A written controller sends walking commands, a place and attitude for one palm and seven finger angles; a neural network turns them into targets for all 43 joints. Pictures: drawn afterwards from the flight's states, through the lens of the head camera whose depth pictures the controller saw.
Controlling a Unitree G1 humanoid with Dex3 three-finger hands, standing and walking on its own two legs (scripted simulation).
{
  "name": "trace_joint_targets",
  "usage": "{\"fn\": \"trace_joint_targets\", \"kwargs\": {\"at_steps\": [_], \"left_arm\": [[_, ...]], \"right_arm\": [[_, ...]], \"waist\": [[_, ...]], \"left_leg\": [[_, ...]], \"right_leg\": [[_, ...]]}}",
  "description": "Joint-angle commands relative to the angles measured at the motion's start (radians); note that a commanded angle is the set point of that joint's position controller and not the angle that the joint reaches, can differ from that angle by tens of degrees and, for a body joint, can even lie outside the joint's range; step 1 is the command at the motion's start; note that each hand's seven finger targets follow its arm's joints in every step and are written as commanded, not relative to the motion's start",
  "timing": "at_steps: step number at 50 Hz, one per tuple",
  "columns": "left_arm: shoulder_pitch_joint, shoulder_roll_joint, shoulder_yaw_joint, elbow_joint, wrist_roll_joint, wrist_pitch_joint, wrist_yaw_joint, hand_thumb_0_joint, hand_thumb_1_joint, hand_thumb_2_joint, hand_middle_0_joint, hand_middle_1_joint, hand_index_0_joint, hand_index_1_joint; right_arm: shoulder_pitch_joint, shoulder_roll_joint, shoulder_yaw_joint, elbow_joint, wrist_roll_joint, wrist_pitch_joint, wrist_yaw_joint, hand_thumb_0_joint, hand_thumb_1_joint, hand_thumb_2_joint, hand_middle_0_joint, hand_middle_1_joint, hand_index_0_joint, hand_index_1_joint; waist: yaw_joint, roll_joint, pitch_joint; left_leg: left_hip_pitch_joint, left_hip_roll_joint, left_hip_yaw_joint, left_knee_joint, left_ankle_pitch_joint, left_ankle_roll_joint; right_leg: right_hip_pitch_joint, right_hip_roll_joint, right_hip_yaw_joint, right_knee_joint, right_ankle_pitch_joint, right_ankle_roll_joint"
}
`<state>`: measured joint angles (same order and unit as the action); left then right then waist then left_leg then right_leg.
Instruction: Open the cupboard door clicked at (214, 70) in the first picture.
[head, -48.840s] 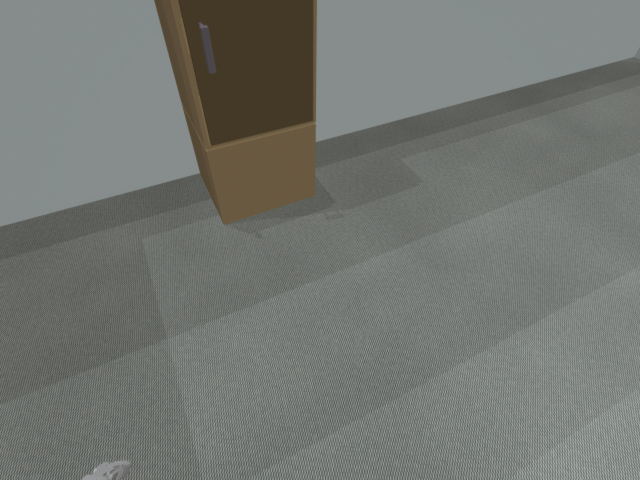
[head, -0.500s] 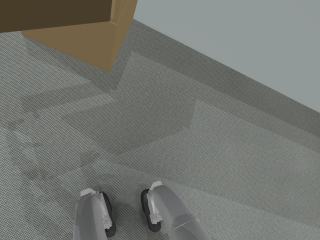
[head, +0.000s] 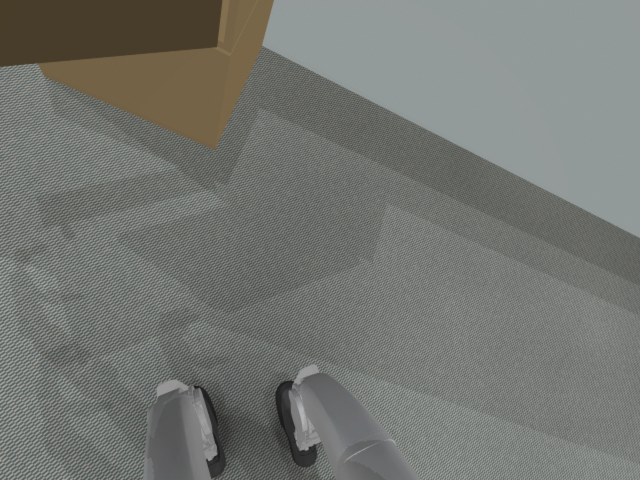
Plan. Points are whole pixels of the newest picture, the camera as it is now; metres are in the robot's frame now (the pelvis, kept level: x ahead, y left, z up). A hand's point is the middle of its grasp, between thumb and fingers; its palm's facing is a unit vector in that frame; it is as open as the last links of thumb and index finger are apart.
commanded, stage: move the hooked fingers beside the handle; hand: left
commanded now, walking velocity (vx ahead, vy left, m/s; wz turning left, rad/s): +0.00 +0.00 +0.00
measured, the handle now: out of the picture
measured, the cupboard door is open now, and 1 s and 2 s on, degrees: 39 39 39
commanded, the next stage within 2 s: none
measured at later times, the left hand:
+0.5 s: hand out of the picture +0.57 +0.38 +0.10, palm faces +0.14 -0.99 -0.04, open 14.0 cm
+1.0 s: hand out of the picture +0.59 +0.38 +0.12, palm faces +0.16 -0.99 -0.01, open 14.0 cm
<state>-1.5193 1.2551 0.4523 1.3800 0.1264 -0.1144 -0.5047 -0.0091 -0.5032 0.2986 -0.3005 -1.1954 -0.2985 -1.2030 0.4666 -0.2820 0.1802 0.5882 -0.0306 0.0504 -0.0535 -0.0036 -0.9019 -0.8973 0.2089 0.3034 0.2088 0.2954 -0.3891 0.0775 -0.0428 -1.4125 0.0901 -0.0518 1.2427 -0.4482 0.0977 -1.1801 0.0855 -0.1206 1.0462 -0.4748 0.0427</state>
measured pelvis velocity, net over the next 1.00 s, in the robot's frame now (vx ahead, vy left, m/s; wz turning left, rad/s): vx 0.01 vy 0.00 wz -0.01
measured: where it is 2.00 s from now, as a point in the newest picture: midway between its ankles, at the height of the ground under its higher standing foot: (255, 441)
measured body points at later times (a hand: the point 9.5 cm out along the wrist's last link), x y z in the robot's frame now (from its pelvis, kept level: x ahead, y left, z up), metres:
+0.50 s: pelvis +0.00 +0.00 -0.01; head +0.24 +0.08 +0.36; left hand +0.55 +0.43 +0.10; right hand -0.03 -0.26 -0.07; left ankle +0.05 +0.05 -0.63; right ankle +0.01 -0.17 -0.63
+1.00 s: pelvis +0.01 +0.00 +0.00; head +0.25 +0.08 +0.37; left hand +0.58 +0.43 +0.12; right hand -0.07 -0.23 -0.05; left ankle +0.05 +0.05 -0.63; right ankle +0.01 -0.17 -0.63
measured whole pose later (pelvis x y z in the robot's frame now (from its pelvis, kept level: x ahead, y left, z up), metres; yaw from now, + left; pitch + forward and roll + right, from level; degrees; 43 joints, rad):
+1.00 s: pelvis +0.01 +0.00 +0.00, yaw -1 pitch +35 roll -14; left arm -1.53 1.31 0.47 1.41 0.12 -0.12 -0.54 -0.01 -0.50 0.30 -0.30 -1.20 -0.30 -1.20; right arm 0.48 -0.28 0.20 0.60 -0.02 0.06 -0.05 0.00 -0.90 -0.90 0.21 0.30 0.21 0.30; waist -0.39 0.09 -0.04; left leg -1.43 0.09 -0.05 1.27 -0.48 0.10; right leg -1.19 0.09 -0.11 1.07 -0.50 0.05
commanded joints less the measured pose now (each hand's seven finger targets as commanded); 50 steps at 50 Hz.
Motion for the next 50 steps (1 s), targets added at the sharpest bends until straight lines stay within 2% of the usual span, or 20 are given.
{"fn": "trace_joint_targets", "kwargs": {"at_steps": [1, 4, 5, 6, 8, 12, 13, 17, 19, 22, 25, 27, 29, 31, 34, 36, 39, 41, 45, 50], "left_arm": [[-0.329, 0.236, 0.034, -0.180, -0.035, -0.065, 0.011, 0.000, -0.500, 0.300, -0.300, -1.200, -0.300, -1.200], [-0.300, 0.273, 0.033, -0.125, -0.025, -0.065, 0.005, 0.000, -0.500, 0.300, -0.300, -1.200, -0.300, -1.200], [-0.292, 0.250, 0.008, -0.118, -0.026, -0.066, 0.000, 0.000, -0.500, 0.300, -0.300, -1.200, -0.300, -1.200], [-0.282, 0.279, 0.022, -0.115, -0.027, -0.070, -0.003, 0.000, -0.500, 0.300, -0.300, -1.200, -0.300, -1.200], [-0.279, 0.258, 0.006, -0.131, -0.037, -0.087, -0.011, 0.000, -0.500, 0.300, -0.300, -1.200, -0.300, -1.200], [-0.269, 0.315, 0.053, -0.153, -0.075, -0.116, -0.040, 0.000, -0.500, 0.300, -0.300, -1.200, -0.300, -1.200], [-0.277, 0.313, 0.054, -0.171, -0.083, -0.125, -0.048, 0.000, -0.500, 0.300, -0.300, -1.200, -0.300, -1.200], [-0.239, 0.314, 0.046, -0.135, -0.083, -0.111, -0.068, 0.000, -0.500, 0.300, -0.300, -1.200, -0.300, -1.200], [-0.241, 0.281, 0.024, -0.146, -0.080, -0.104, -0.071, 0.000, -0.500, 0.300, -0.300, -1.200, -0.300, -1.200], [-0.246, 0.237, 0.012, -0.168, -0.090, -0.092, -0.070, 0.000, -0.500, 0.300, -0.300, -1.200, -0.300, -1.200], [-0.289, 0.257, 0.042, -0.256, -0.102, -0.108, -0.068, 0.000, -0.500, 0.300, -0.300, -1.200, -0.300, -1.200], [-0.300, 0.258, 0.054, -0.269, -0.108, -0.108, -0.061, 0.000, -0.500, 0.300, -0.300, -1.200, -0.300, -1.200], [-0.322, 0.245, 0.053, -0.297, -0.106, -0.107, -0.053, 0.000, -0.500, 0.300, -0.300, -1.200, -0.300, -1.200], [-0.320, 0.279, 0.072, -0.292, -0.095, -0.094, -0.044, 0.000, -0.500, 0.300, -0.300, -1.200, -0.300, -1.200], [-0.331, 0.252, 0.051, -0.271, -0.073, -0.067, -0.032, 0.000, -0.500, 0.300, -0.300, -1.200, -0.300, -1.200], [-0.336, 0.221, 0.029, -0.248, -0.062, -0.048, -0.026, 0.000, -0.500, 0.300, -0.300, -1.200, -0.300, -1.200], [-0.321, 0.246, 0.041, -0.201, -0.049, -0.041, -0.024, 0.000, -0.500, 0.300, -0.300, -1.200, -0.300, -1.200], [-0.311, 0.227, 0.021, -0.168, -0.045, -0.040, -0.025, 0.000, -0.500, 0.300, -0.300, -1.200, -0.300, -1.200], [-0.336, 0.278, 0.043, -0.202, -0.035, -0.070, -0.027, 0.000, -0.500, 0.300, -0.300, -1.200, -0.300, -1.200], [-0.320, 0.252, 0.029, -0.149, -0.031, -0.067, -0.033, 0.000, -0.500, 0.300, -0.300, -1.200, -0.300, -1.200]], "right_arm": [[0.264, -0.280, -0.081, 0.023, 0.002, 0.003, -0.022, 0.000, -0.900, -0.900, 0.200, 0.300, 0.200, 0.300], [0.238, -0.282, -0.067, 0.006, 0.007, 0.002, -0.027, 0.000, -0.900, -0.900, 0.200, 0.300, 0.200, 0.300], [0.226, -0.282, -0.065, 0.003, 0.010, 0.001, -0.029, 0.000, -0.900, -0.900, 0.200, 0.300, 0.200, 0.300], [0.217, -0.286, -0.063, -0.001, 0.011, 0.001, -0.032, 0.000, -0.900, -0.900, 0.200, 0.300, 0.200, 0.300], [0.208, -0.285, -0.063, -0.001, 0.014, -0.003, -0.036, 0.000, -0.900, -0.900, 0.200, 0.300, 0.200, 0.300], [0.200, -0.296, -0.063, 0.011, 0.021, -0.009, -0.047, 0.000, -0.900, -0.900, 0.200, 0.300, 0.200, 0.300], [0.205, -0.295, -0.065, 0.017, 0.022, -0.010, -0.048, 0.000, -0.900, -0.900, 0.200, 0.300, 0.200, 0.300], [0.191, -0.296, -0.060, 0.016, 0.029, -0.007, -0.050, 0.000, -0.900, -0.900, 0.200, 0.300, 0.200, 0.300], [0.190, -0.293, -0.063, 0.019, 0.030, -0.005, -0.049, 0.000, -0.900, -0.900, 0.200, 0.300, 0.200, 0.300], [0.193, -0.291, -0.071, 0.025, 0.031, -0.004, -0.050, 0.000, -0.900, -0.900, 0.200, 0.300, 0.200, 0.300], [0.214, -0.293, -0.080, 0.046, 0.026, -0.007, -0.051, 0.000, -0.900, -0.900, 0.200, 0.300, 0.200, 0.300], [0.222, -0.289, -0.082, 0.052, 0.024, -0.010, -0.048, 0.000, -0.900, -0.900, 0.200, 0.300, 0.200, 0.300], [0.235, -0.283, -0.086, 0.057, 0.023, -0.012, -0.044, 0.000, -0.900, -0.900, 0.200, 0.300, 0.200, 0.300], [0.246, -0.281, -0.084, 0.060, 0.018, -0.008, -0.040, 0.000, -0.900, -0.900, 0.200, 0.300, 0.200, 0.300], [0.259, -0.272, -0.084, 0.059, 0.014, -0.002, -0.033, 0.000, -0.900, -0.900, 0.200, 0.300, 0.200, 0.300], [0.264, -0.269, -0.085, 0.055, 0.012, 0.002, -0.028, 0.000, -0.900, -0.900, 0.200, 0.300, 0.200, 0.300], [0.270, -0.271, -0.078, 0.044, 0.010, 0.005, -0.026, 0.000, -0.900, -0.900, 0.200, 0.300, 0.200, 0.300], [0.265, -0.270, -0.075, 0.039, 0.010, 0.005, -0.025, 0.000, -0.900, -0.900, 0.200, 0.300, 0.200, 0.300], [0.279, -0.275, -0.074, 0.041, 0.005, 0.011, -0.023, 0.000, -0.900, -0.900, 0.200, 0.300, 0.200, 0.300], [0.279, -0.278, -0.076, 0.033, 0.006, 0.015, -0.018, 0.000, -0.900, -0.900, 0.200, 0.300, 0.200, 0.300]], "waist": [[0.005, 0.457, -0.536], [0.009, 0.421, -0.509], [0.003, 0.414, -0.497], [0.010, 0.389, -0.497], [0.006, 0.413, -0.493], [0.006, 0.374, -0.550], [0.007, 0.405, -0.560], [0.018, 0.402, -0.565], [0.020, 0.450, -0.568], [0.013, 0.446, -0.575], [0.015, 0.498, -0.629], [0.018, 0.498, -0.642], [0.021, 0.555, -0.672], [0.028, 0.545, -0.671], [0.028, 0.572, -0.655], [0.016, 0.535, -0.622], [0.011, 0.484, -0.595], [0.001, 0.447, -0.561], [0.008, 0.498, -0.572], [-0.002, 0.474, -0.549]], "left_leg": [[0.895, 0.054, -0.180, -0.158, 0.385, -0.071], [0.806, 0.042, -0.156, -0.155, 0.311, -0.057], [0.784, 0.041, -0.148, -0.158, 0.283, -0.052], [0.755, 0.038, -0.144, -0.156, 0.256, -0.048], [0.764, 0.041, -0.150, -0.161, 0.254, -0.050], [0.735, 0.042, -0.134, -0.126, 0.284, -0.043], [0.761, 0.044, -0.138, -0.124, 0.305, -0.047], [0.756, 0.040, -0.133, -0.109, 0.337, -0.049], [0.806, 0.046, -0.151, -0.113, 0.374, -0.062], [0.831, 0.052, -0.157, -0.107, 0.400, -0.064], [0.911, 0.064, -0.174, -0.096, 0.500, -0.080], [0.920, 0.063, -0.169, -0.089, 0.531, -0.082], [0.988, 0.070, -0.183, -0.089, 0.600, -0.096], [0.993, 0.068, -0.177, -0.084, 0.648, -0.096], [1.025, 0.068, -0.185, -0.086, 0.719, -0.102], [0.996, 0.066, -0.182, -0.091, 0.679, -0.095], [0.939, 0.058, -0.169, -0.092, 0.625, -0.081], [0.889, 0.054, -0.164, -0.100, 0.559, -0.072], [0.914, 0.059, -0.172, -0.102, 0.602, -0.083], [0.895, 0.061, -0.191, -0.115, 0.528, -0.083]], "right_leg": [[-0.090, 0.027, -0.011, -0.068, 0.204, -0.047], [-0.056, 0.028, -0.005, -0.060, 0.185, -0.048], [-0.054, 0.026, -0.001, -0.063, 0.179, -0.047], [-0.033, 0.026, 0.002, -0.060, 0.170, -0.046], [-0.057, 0.026, 0.002, -0.055, 0.169, -0.049], [-0.031, 0.029, 0.010, -0.038, 0.181, -0.041], [-0.050, 0.028, 0.008, -0.033, 0.185, -0.043], [-0.052, 0.027, 0.007, -0.022, 0.198, -0.039], [-0.095, 0.023, -0.001, -0.014, 0.204, -0.041], [-0.123, 0.022, -0.004, -0.015, 0.212, -0.038], [-0.151, 0.022, -0.007, -0.008, 0.228, -0.037], [-0.138, 0.025, -0.006, -0.011, 0.237, -0.036], [-0.163, 0.024, -0.008, -0.012, 0.245, -0.036], [-0.131, 0.025, -0.008, -0.021, 0.263, -0.034], [-0.141, 0.025, -0.011, -0.033, 0.275, -0.035], [-0.133, 0.028, -0.015, -0.043, 0.270, -0.034], [-0.102, 0.035, -0.013, -0.050, 0.265, -0.036], [-0.095, 0.036, -0.013, -0.051, 0.253, -0.038], [-0.104, 0.037, -0.014, -0.044, 0.258, -0.040], [-0.135, 0.037, -0.019, -0.037, 0.232, -0.042]]}}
